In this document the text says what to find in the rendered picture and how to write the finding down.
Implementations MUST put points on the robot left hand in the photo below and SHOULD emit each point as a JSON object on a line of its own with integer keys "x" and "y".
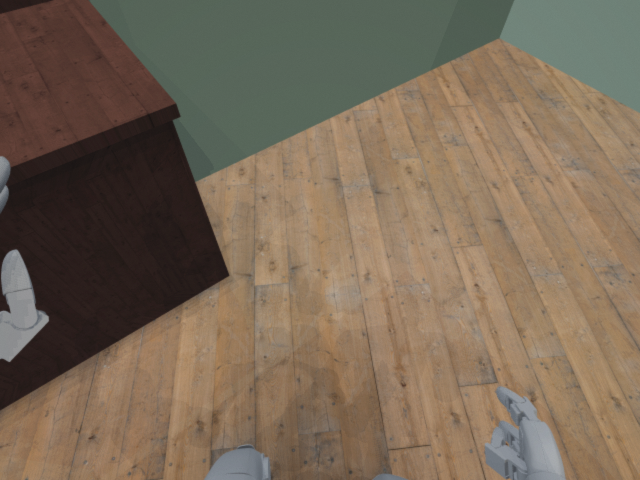
{"x": 25, "y": 321}

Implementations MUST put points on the left robot thigh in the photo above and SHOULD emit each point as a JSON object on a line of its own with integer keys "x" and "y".
{"x": 241, "y": 464}

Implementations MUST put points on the counter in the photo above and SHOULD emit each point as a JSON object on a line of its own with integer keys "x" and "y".
{"x": 102, "y": 207}

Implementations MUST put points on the robot right hand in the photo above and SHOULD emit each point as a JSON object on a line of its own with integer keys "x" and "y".
{"x": 531, "y": 449}

